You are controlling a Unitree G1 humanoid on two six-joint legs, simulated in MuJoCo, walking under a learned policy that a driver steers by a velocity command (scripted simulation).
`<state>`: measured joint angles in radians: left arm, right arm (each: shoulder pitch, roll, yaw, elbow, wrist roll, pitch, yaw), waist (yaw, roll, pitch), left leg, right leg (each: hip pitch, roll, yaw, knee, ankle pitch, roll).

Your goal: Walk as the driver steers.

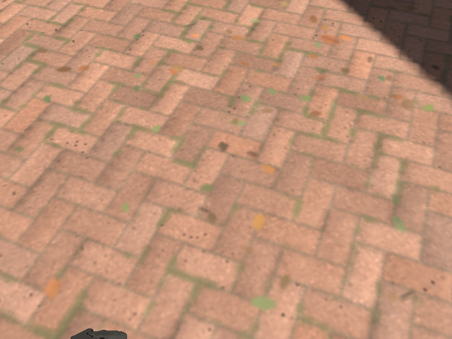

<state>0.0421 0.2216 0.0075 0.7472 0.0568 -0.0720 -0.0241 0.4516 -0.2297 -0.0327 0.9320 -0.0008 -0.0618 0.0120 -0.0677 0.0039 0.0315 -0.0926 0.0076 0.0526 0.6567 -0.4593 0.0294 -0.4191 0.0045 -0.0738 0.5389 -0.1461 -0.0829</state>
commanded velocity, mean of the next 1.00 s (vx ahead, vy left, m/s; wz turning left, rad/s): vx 0.48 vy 0.00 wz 0.47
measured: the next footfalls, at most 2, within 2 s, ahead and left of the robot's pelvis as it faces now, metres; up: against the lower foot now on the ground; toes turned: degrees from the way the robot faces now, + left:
left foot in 0.50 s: +0.39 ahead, +0.12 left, +0.00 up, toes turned +20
right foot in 1.04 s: +0.74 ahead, +0.11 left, +0.00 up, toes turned +35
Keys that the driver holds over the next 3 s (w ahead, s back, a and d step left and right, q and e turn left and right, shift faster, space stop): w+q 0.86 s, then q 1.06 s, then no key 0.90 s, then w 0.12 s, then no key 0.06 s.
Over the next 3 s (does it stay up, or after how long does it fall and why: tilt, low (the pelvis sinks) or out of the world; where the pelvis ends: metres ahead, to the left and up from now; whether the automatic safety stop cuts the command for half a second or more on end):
stays up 0.58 0.14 0.01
